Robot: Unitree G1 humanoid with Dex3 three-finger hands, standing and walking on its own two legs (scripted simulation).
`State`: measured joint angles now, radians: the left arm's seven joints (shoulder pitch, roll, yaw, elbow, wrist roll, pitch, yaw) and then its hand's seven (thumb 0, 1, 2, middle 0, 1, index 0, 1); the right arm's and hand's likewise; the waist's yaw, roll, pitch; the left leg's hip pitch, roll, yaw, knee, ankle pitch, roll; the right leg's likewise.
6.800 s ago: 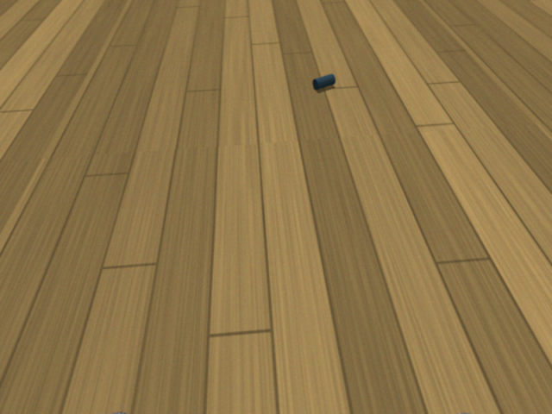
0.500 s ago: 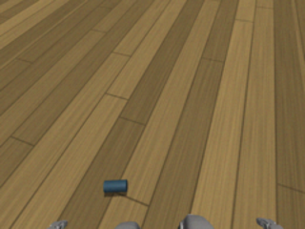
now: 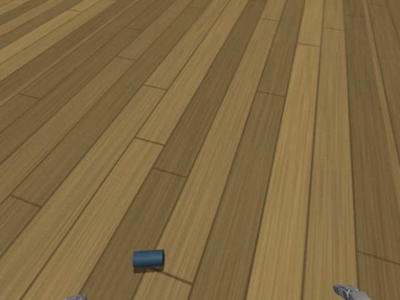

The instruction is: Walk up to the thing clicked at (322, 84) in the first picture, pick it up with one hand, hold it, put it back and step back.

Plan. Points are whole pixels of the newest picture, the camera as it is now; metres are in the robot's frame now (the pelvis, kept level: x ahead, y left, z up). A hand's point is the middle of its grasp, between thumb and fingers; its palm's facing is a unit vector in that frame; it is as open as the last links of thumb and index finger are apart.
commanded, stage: walk up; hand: left
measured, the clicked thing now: (149, 258) +0.38 +0.28 -0.75
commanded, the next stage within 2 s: none
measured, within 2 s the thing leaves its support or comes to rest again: neither
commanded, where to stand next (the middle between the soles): +0.08 +0.02 m, yaw +1 degrees
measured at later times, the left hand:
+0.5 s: hand out of the picture +0.10 +0.24 -0.15, palm faces -0.03 -0.94 -0.34, open 7.4 cm
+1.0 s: hand (97, 267) +0.21 +0.28 -0.17, palm faces -0.04 -0.92 -0.39, open 7.4 cm
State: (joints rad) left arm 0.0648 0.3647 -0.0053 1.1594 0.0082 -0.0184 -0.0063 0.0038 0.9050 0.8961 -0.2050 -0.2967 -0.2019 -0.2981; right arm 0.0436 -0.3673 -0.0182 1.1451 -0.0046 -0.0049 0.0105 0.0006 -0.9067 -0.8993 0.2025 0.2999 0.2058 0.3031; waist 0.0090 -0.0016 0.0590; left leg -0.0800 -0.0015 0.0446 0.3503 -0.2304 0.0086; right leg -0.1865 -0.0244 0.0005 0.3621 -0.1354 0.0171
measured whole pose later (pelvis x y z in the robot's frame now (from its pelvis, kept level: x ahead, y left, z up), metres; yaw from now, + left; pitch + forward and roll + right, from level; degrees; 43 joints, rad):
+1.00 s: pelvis +0.11 +0.01 -0.02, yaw +1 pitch -2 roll +0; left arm 0.12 0.39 0.03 0.95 0.01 -0.01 0.00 0.01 0.91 0.90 -0.20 -0.30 -0.20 -0.30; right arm 0.26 -0.37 -0.05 0.96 0.01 0.01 -0.02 0.00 -0.91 -0.90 0.20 0.30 0.21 0.30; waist -0.03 0.00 0.17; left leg -0.02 -0.02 0.02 0.60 -0.48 0.03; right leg -0.37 0.01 -0.07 0.57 -0.12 -0.05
